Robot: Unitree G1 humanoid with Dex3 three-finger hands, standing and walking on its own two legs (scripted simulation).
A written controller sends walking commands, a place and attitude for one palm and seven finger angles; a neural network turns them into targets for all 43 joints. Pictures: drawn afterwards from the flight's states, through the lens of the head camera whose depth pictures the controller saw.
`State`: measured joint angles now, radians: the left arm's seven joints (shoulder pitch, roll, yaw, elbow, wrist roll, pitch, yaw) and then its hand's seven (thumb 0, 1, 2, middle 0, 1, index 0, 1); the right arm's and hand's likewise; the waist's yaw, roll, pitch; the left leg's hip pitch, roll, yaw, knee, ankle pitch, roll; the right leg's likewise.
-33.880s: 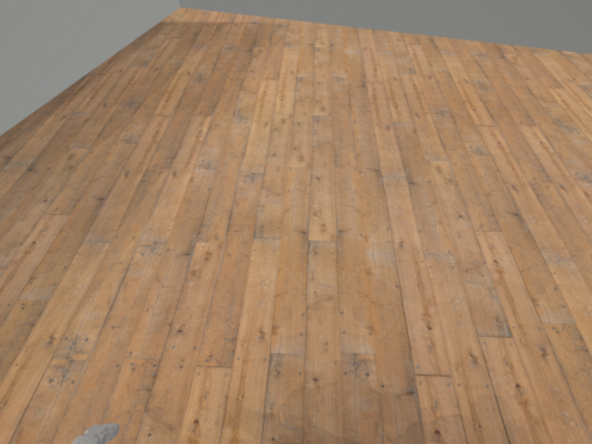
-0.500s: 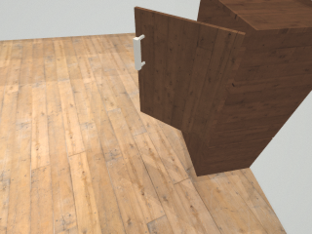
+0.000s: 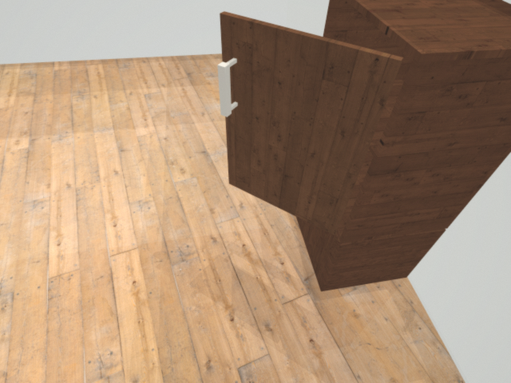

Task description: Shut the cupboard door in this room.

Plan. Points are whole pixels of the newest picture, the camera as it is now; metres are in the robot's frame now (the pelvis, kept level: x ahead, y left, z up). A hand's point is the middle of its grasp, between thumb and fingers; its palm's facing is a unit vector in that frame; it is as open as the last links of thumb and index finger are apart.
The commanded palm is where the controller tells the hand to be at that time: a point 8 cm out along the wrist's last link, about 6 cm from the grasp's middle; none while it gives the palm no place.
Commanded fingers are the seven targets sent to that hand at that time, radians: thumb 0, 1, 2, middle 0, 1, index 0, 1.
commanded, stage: walk to a spot facing it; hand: left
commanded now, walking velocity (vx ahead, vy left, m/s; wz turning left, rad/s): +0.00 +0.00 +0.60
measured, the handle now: (229, 87) +0.82 +0.12 +0.05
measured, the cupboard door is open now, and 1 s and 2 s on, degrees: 48 48 48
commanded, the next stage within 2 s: none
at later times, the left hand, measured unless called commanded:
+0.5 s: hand out of the picture +0.02 +0.25 -0.18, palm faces +0.25 -0.94 -0.24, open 7.4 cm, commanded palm none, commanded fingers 0.00 0.90 0.90 -0.20 -0.30 -0.20 -0.30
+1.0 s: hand out of the picture -0.07 +0.20 -0.18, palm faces +0.53 -0.80 -0.26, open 7.4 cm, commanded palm none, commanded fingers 0.00 0.90 0.90 -0.20 -0.30 -0.20 -0.30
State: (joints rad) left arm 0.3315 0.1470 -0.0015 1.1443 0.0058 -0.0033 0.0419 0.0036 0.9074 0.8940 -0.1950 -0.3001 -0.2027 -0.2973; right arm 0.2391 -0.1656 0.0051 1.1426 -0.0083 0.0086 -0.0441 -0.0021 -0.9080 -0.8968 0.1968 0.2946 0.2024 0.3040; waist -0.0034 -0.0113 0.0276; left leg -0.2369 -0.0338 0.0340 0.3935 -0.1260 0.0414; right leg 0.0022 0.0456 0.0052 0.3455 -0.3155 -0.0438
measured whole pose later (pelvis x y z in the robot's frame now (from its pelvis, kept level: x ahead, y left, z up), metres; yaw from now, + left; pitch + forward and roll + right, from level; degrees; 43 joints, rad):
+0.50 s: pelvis -0.01 +0.03 -0.01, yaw +14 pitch +0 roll -2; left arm 0.17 0.22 0.08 0.92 0.02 0.05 0.02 0.01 0.91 0.89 -0.20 -0.30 -0.20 -0.30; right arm 0.23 -0.20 -0.04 0.97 -0.03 0.04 -0.02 0.00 -0.91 -0.90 0.20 0.29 0.20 0.30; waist -0.03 0.00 0.10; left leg -0.38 -0.05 0.02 0.54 -0.17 0.09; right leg -0.44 -0.05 0.00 1.05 -0.44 0.03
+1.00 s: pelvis +0.00 +0.00 -0.01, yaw +35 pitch +1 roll +1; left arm 0.23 0.23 0.05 0.87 0.03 0.02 0.02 0.01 0.90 0.89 -0.20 -0.30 -0.21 -0.30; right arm 0.19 -0.25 -0.08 0.89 -0.01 0.07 0.03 0.00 -0.91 -0.90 0.19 0.29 0.20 0.30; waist -0.03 -0.04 0.14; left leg -0.42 0.00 0.06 0.77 -0.40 -0.04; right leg -0.21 -0.14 -0.10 0.59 -0.39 0.06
